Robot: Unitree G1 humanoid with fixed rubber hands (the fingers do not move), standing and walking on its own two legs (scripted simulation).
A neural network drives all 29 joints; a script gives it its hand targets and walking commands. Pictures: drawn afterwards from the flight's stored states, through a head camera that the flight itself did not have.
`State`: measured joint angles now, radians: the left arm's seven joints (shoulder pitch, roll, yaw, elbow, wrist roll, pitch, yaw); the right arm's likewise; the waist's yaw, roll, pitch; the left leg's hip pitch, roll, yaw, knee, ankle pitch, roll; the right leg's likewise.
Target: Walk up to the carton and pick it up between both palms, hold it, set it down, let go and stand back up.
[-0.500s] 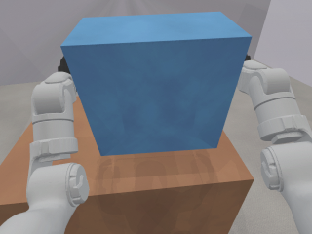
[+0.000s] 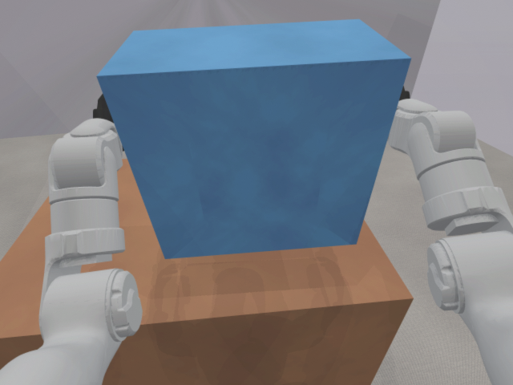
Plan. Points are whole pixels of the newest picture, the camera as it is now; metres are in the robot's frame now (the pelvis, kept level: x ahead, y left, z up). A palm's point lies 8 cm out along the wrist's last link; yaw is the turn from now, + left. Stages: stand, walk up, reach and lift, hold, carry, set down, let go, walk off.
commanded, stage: hold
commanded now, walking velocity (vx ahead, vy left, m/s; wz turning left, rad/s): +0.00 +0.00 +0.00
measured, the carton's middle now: (255, 147) +0.37 +0.00 +0.27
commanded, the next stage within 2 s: set down in 0.06 s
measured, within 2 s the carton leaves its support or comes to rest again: neither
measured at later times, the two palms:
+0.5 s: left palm (95, 132) +0.37 +0.22 +0.30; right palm (370, 130) +0.38 -0.17 +0.29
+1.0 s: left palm (127, 168) +0.38 +0.20 +0.23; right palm (375, 171) +0.37 -0.20 +0.22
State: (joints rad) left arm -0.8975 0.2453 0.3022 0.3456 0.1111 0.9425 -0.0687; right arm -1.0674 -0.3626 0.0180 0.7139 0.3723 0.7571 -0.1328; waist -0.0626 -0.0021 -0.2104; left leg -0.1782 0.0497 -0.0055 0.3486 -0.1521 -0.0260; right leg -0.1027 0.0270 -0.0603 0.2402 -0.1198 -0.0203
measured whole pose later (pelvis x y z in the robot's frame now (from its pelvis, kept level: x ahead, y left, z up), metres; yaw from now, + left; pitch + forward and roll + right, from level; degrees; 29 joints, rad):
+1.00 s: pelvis +0.01 +0.01 +0.00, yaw +0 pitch -7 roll -1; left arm -0.67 0.12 0.35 0.18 0.18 0.67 -0.08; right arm -0.72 -0.25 -0.05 0.53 0.25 0.38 -0.09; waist -0.09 -0.03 -0.02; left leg -0.03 0.02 0.01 0.33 -0.18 -0.01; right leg 0.03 0.00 -0.05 0.25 -0.16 0.01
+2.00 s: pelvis +0.02 +0.01 +0.00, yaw +0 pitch -3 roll -1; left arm -0.63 0.16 0.35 0.41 0.12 0.45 -0.11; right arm -0.63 -0.13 -0.14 0.54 0.10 0.30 -0.10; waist -0.06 -0.05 -0.02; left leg -0.10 0.02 0.00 0.31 -0.17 -0.01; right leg -0.04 0.00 -0.06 0.25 -0.16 0.00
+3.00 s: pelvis +0.01 +0.03 +0.00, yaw +0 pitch -2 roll -1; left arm -0.63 0.14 0.32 0.61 0.13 0.25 -0.12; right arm -0.49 -0.06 -0.25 0.57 -0.06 0.11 -0.06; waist -0.03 -0.03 0.00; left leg -0.13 -0.01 0.02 0.31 -0.15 0.01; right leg -0.08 -0.03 -0.04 0.26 -0.14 0.02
